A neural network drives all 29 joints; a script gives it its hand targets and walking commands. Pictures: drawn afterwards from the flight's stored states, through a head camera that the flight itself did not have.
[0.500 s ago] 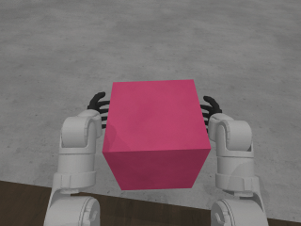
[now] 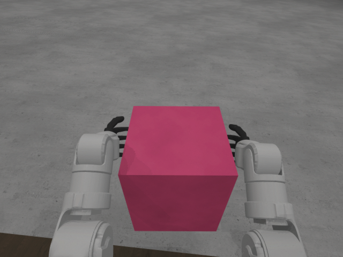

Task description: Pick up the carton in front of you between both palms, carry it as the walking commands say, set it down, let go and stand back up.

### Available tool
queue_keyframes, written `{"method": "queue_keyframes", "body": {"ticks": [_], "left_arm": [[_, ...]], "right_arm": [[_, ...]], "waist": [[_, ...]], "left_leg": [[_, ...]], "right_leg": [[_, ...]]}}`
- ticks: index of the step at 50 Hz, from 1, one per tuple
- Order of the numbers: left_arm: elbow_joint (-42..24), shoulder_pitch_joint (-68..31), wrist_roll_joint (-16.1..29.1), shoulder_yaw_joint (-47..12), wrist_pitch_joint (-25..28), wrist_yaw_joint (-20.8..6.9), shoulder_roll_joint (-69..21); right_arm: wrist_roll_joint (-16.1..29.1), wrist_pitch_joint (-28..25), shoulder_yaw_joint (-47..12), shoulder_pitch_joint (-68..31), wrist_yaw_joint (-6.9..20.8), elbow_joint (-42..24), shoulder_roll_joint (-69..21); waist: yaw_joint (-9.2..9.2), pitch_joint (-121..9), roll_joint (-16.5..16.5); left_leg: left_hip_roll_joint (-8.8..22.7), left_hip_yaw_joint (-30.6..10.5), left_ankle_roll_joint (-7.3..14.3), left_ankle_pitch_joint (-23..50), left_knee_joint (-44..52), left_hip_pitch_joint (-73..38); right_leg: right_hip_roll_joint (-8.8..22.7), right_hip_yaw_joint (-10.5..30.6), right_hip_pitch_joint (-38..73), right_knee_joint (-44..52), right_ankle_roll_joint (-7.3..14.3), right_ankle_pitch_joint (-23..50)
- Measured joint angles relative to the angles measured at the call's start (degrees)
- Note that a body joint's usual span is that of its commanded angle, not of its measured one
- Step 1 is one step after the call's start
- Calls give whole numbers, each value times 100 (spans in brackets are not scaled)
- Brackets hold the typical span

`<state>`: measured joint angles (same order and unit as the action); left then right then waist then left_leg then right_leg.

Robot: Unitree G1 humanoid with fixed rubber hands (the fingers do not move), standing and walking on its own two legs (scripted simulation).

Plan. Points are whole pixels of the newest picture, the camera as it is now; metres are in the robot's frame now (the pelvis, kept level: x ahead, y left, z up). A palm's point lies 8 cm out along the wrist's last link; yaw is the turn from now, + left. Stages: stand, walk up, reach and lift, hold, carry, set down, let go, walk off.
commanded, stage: carry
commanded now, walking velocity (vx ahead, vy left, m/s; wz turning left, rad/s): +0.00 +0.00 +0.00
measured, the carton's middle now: (175, 170) +0.33 -0.01 +0.05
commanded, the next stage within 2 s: none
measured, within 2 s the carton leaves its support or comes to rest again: neither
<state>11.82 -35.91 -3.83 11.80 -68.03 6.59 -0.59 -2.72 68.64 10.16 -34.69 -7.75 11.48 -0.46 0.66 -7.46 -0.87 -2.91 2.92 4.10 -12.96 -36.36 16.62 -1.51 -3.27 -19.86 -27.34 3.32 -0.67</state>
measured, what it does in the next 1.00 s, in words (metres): stands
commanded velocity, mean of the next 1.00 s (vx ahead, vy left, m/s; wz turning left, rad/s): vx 0.00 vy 0.00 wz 0.00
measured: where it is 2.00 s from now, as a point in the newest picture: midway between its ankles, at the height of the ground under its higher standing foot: outside the picture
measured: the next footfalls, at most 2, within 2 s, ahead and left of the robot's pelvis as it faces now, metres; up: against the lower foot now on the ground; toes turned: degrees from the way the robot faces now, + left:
none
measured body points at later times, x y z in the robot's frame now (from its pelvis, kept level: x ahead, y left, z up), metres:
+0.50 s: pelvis -0.01 +0.00 +0.00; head -0.05 +0.00 +0.45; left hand +0.34 +0.16 +0.12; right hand +0.34 -0.15 +0.12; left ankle -0.04 +0.09 -0.72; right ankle +0.04 -0.08 -0.74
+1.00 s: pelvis -0.01 +0.00 +0.00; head -0.04 +0.00 +0.45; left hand +0.34 +0.16 +0.12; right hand +0.34 -0.15 +0.12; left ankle -0.04 +0.09 -0.72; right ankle +0.04 -0.08 -0.74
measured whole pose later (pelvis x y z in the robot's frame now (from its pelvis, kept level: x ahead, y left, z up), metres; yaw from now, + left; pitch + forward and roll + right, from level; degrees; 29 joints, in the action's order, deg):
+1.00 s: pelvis -0.01 +0.00 +0.00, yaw +0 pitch +2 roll +1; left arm 12.8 -36.9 -4.0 11.8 -69.0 6.3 -0.1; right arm -3.1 69.9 10.3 -36.6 -7.7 12.9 -0.2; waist 0.2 -7.0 -0.8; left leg -3.4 3.0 4.4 -11.9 -36.8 17.9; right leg -0.9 -3.4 -20.9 -27.5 3.0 0.4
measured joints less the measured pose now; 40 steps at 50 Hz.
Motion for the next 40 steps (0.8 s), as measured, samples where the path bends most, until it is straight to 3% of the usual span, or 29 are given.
{"method": "queue_keyframes", "body": {"ticks": [12, 40], "left_arm": [[293, -19, 1, -12, -22, -28, 52], [93, -98, -11, -1, -96, -32, 47]], "right_arm": [[-16, 47, -42, -82, 2, 324, 26], [-32, 130, 8, -187, 6, 139, 30]], "waist": [[-60, -158, -3], [-43, 52, 7]], "left_leg": [[-50, 22, 19, 100, 44, 9], [-43, 7, 24, 103, -47, 135]], "right_leg": [[53, 17, -17, 13, -25, 78], [56, -11, -108, -17, -23, 106]]}}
